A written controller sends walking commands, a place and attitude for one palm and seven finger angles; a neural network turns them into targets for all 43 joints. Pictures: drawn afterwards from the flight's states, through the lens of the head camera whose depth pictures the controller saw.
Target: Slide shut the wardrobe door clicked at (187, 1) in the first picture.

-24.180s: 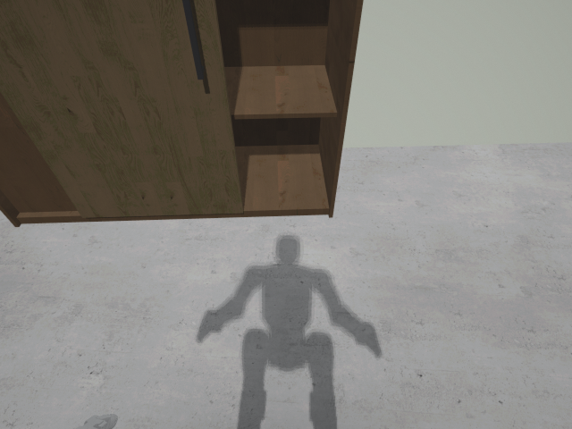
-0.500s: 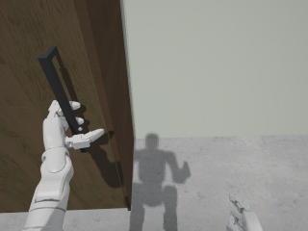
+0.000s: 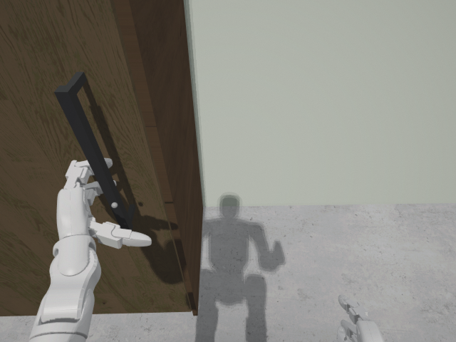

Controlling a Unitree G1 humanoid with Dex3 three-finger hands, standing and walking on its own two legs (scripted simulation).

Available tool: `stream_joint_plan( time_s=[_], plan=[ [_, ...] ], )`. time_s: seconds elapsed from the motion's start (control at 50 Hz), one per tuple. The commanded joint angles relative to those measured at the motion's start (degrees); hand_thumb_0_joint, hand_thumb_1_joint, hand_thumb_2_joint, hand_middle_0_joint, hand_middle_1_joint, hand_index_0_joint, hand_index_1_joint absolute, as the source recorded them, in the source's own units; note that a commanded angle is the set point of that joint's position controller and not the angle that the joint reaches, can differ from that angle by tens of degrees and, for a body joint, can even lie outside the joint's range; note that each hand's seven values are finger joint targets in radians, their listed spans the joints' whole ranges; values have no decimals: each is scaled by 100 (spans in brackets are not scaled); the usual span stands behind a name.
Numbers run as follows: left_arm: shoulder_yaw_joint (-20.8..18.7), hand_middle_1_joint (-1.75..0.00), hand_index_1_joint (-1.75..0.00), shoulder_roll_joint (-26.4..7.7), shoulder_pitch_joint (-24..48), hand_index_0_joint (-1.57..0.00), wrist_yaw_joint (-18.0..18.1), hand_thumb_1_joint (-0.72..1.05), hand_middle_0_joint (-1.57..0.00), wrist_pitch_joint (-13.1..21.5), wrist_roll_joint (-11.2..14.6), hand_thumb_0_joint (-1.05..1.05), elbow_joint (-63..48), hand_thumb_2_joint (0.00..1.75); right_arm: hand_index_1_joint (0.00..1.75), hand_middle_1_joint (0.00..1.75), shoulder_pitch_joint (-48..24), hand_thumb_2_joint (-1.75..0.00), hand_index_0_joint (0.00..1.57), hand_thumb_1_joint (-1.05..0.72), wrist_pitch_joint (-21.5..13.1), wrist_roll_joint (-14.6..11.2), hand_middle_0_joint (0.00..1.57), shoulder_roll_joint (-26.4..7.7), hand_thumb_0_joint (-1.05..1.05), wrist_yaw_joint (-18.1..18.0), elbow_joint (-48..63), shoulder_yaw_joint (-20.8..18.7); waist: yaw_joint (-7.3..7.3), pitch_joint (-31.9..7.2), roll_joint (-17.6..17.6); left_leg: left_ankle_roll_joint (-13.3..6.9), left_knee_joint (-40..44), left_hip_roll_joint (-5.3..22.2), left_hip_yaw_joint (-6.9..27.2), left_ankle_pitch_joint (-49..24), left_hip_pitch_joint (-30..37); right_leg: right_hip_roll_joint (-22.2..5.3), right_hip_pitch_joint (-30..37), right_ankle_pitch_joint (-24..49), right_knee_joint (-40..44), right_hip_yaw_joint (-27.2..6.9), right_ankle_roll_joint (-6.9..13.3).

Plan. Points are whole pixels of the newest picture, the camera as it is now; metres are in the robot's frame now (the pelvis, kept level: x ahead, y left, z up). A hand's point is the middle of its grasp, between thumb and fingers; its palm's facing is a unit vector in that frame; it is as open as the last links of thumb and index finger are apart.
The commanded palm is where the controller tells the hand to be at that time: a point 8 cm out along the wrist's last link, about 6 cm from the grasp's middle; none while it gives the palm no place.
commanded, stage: slip the hand off the handle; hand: left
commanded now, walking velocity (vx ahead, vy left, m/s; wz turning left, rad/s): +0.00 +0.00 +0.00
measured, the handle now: (107, 168) +0.35 +0.25 +0.14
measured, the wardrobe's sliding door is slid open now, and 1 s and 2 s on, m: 0.00 0.00 0.00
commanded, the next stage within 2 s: draw the hand back to the body in 1.16 s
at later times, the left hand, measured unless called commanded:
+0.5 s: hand (77, 207) +0.28 +0.28 +0.11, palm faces +0.44 -0.88 -0.18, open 14.7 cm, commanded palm +0.23 +0.32 +0.12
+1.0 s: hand (58, 257) +0.20 +0.27 +0.11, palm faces +0.43 -0.88 -0.19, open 14.7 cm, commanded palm +0.15 +0.31 +0.12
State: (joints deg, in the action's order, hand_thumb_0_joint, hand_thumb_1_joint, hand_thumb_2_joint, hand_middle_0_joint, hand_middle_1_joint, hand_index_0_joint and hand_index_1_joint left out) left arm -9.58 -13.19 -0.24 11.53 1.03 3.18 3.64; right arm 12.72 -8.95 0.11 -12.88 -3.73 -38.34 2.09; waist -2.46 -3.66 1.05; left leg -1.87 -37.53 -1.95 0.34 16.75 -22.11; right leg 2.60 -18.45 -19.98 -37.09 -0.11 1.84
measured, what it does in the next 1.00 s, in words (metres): stands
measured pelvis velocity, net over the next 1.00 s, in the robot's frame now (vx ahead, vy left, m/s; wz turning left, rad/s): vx -0.01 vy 0.00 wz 0.03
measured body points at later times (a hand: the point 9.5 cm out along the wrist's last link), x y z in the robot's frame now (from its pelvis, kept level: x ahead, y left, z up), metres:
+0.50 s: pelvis +0.00 +0.00 +0.00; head +0.00 -0.01 +0.45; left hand +0.25 +0.33 +0.12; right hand +0.17 -0.23 -0.09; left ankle +0.03 +0.10 -0.72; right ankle -0.01 -0.10 -0.72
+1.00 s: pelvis -0.01 +0.00 -0.01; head -0.02 -0.01 +0.44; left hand +0.17 +0.32 +0.12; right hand +0.19 -0.22 -0.08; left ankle +0.03 +0.10 -0.72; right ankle -0.01 -0.10 -0.72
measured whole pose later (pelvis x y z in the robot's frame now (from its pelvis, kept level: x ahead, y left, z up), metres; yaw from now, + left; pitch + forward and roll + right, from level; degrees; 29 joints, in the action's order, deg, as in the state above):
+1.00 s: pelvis -0.01 +0.00 -0.01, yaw +2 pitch +2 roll -1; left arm -17.4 -16.5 -18.8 1.0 5.7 10.4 -7.9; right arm 12.7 -13.8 -0.7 -13.3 -5.7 -37.6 2.4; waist -4.5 -4.9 2.2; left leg -1.7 -41.1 -2.1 2.1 17.8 -24.8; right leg 2.6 -20.0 -21.0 -39.4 1.9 2.0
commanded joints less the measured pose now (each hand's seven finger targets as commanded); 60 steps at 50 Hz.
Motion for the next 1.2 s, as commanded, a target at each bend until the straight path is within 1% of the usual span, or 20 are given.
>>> stream_joint_plan(
  time_s=[0.0, 0.04, 0.1, 0.14, 0.2, 0.24, 0.3, 0.42, 0.48, 0.56, 0.62, 0.72, 0.78, 0.86, 0.92, 0.96, 1.0, 1.04, 1.14, 1.18],
  plan=[
    [-747, -115, -115, -1259, 1301, -25, -76, -55, -25, 521, 16, 0, -1387, 20, 30, 30, -517, -90, 20, -90, -232, -16, 20, -724, 0, -117, 871, -269, -32, -1090, 108, 41, 383, 170, 26, -1354, 856, -146, -59, 1409, 516, 81, -10],
    [-610, -115, -115, -1127, 1439, -25, -193, -55, -25, 585, 75, 0, -1373, 20, 30, 30, -525, -90, 20, -90, -241, -36, 20, -711, 0, -128, 886, -260, 34, -1028, 105, 41, 364, 175, 67, -1314, 874, -142, -150, 1367, 499, 101, -15],
    [-830, -115, -115, -1366, 1436, -25, -370, -55, -25, 602, 151, 0, -1135, 20, 30, 30, -485, -90, 20, -90, -242, -52, 20, -762, 0, -183, 839, -261, 50, -945, 79, 33, 351, 173, 80, -1176, 776, -133, -210, 1263, 530, 88, -18],
    [-663, -115, -115, -1208, 1548, -25, -494, -55, -25, 615, 196, 0, -1161, 20, 30, 30, -520, -90, 20, -90, -276, -86, 20, -736, 0, -197, 868, -254, 57, -963, 313, 42, 349, 161, 88, -1169, 848, -148, -256, 1257, 523, 85, -10],
    [-1032, -115, -115, -1526, 1352, -25, -609, -55, -25, 609, 285, 0, -979, 20, 30, 30, -440, -90, 20, -90, -296, -76, 20, -798, 0, -231, 832, -267, 2, -1052, 42, 38, 332, 154, 116, -1216, 760, -139, -174, 1336, 511, 102, -17],
    [-1109, -115, -115, -1565, 1284, -25, -709, -55, -25, 641, 349, 0, -945, 20, 30, 30, -475, -90, 20, -90, -311, -110, 20, -779, 0, -232, 858, -269, -29, -1019, 71, 34, 339, 151, 104, -1162, 696, -145, -176, 1296, 516, 91, -19],
    [-1121, -115, -115, -1633, 1529, -25, -767, -55, -25, 715, 343, 0, -1063, 20, 30, 30, -471, -90, 20, -90, -359, -103, 20, -789, 0, -255, 843, -264, 7, -1014, 363, 40, 336, 154, 128, -1068, 757, -136, -296, 1138, 496, 96, -4],
    [-1365, -115, -115, -1857, 1470, -25, -870, -55, -25, 786, 423, 0, -773, 20, 30, 30, -444, -90, 20, -90, -420, -107, 20, -837, 0, -291, 824, -261, -10, -1033, 165, 14, 343, 140, 155, -845, 608, -144, -328, 952, 506, 89, -20],
    [-1430, -115, -115, -1817, 1017, -25, -997, -55, -25, 775, 523, 0, -738, 20, 30, 30, -436, -90, 20, -90, -449, -126, 20, -819, 0, -279, 878, -277, -125, -1045, 168, 13, 332, 137, 125, -932, 530, -148, -206, 1069, 490, 84, -16],
    [-1347, -115, -115, -1642, 494, -25, -1030, -55, -25, 821, 590, 0, -1266, 20, 30, 30, -465, -90, 20, -90, -528, -124, 20, -788, 0, -223, 964, -286, -166, -1044, 276, 16, 334, 155, 141, -981, 585, -137, -229, 1074, 465, 105, -17],
    [-1463, -115, -115, -1722, 258, -25, -973, -55, -25, 818, 625, 0, -1402, 20, 30, 30, -516, -90, 20, -90, -552, -123, 20, -808, 0, -232, 974, -274, -122, -761, 42, -1, 382, 172, 181, -661, 403, -141, -367, 747, 533, 113, -44],
    [-1535, -115, -115, -1731, -142, -25, -922, -55, -25, 928, 635, 0, -1990, 20, 30, 30, -589, -90, 20, -90, -626, -95, 20, -753, 0, -238, 977, -277, -142, -856, 388, 8, 334, 146, 137, -612, 470, -160, -371, 647, 535, 71, -29],
    [-1322, -115, -115, -1513, -411, -25, -986, -55, -25, 970, 674, 0, -2121, 20, 30, 30, -600, -90, 20, -90, -689, -99, 20, -732, 0, -240, 967, -245, -105, -696, 378, 22, 354, 154, 201, -469, 439, -154, -471, 532, 520, 106, -24],
    [-1286, -115, -115, -1448, -800, -25, -1047, -55, -25, 926, 737, 0, -2245, 20, 30, 30, -619, -90, 20, -90, -770, -107, 20, -733, 0, -273, 964, -231, -110, -543, 240, 22, 395, 166, 286, -165, 373, -157, -560, 289, 553, 128, -30],
    [-1261, -115, -115, -1459, -899, -25, -1050, -55, -25, 875, 733, 0, -2486, 20, 30, 30, -657, -90, 20, -90, -813, -110, 20, -722, 0, -290, 992, -208, -104, -521, 350, 20, 410, 148, 311, 13, 358, -181, -590, 160, 575, 109, -33],
    [-1179, -115, -115, -1322, -1290, -25, -1045, -55, -25, 868, 742, 0, -2644, 20, 30, 30, -643, -90, 20, -90, -852, -98, 20, -692, 0, -271, 1027, -204, -171, -592, 321, 22, 375, 145, 308, -180, 407, -177, -505, 325, 533, 133, -21],
    [-1307, -115, -115, -1472, -1432, -25, -1043, -55, -25, 830, 728, 0, -2687, 20, 30, 30, -589, -90, 20, -90, -844, -85, 20, -720, 0, -271, 1021, -202, -172, -547, 62, 17, 336, 151, 315, -237, 317, -167, -492, 355, 530, 151, -34],
    [-1251, -115, -115, -1370, -1541, -25, -1049, -55, -25, 849, 756, 0, -2885, 20, 30, 30, -640, -90, 20, -90, -877, -84, 20, -676, 0, -254, 1062, -191, -200, -525, 276, 29, 312, 128, 296, -262, 321, -187, -502, 359, 511, 144, -25],
    [-1259, -115, -115, -1267, -2400, -25, -1130, -55, -25, 892, 814, 0, -3183, 20, 30, 30, -621, -90, 20, -90, -922, -74, 20, -648, 0, -197, 1117, -204, -269, -534, 316, 40, 188, 131, 255, -488, 280, -183, -523, 563, 415, 198, -21],
    [-1343, -115, -115, -1359, -2290, -25, -1126, -55, -25, 934, 837, 0, -3255, 20, 30, 30, -588, -90, 20, -90, -941, -76, 20, -667, 0, -200, 1088, -206, -221, -394, 228, 49, 162, 137, 308, -420, 191, -168, -628, 503, 389, 215, -19]
  ],
)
